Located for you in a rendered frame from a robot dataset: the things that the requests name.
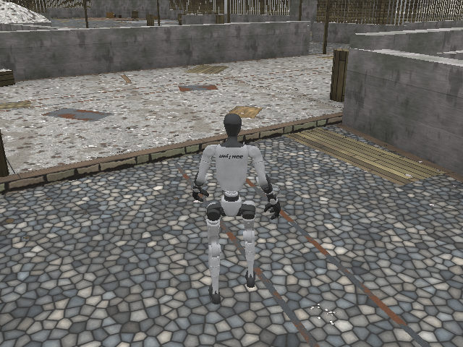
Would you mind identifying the robot left forearm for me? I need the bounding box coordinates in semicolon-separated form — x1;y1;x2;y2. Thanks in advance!
193;172;204;192

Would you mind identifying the robot right upper arm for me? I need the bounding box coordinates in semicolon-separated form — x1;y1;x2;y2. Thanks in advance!
247;145;268;186

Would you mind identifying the robot right forearm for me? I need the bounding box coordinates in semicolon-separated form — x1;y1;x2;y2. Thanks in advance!
261;174;278;205

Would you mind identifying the humanoid robot head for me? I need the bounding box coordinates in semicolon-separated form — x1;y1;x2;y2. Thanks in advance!
220;113;244;147

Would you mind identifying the right robot hand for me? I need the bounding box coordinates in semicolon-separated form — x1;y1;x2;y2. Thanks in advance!
264;201;281;220

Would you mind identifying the right robot shin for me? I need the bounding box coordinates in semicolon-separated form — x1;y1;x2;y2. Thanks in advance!
245;231;255;278

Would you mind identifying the left robot hand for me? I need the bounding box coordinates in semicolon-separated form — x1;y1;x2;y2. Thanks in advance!
192;189;209;202

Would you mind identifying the robot left upper arm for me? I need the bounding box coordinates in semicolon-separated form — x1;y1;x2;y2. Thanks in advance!
196;145;217;183

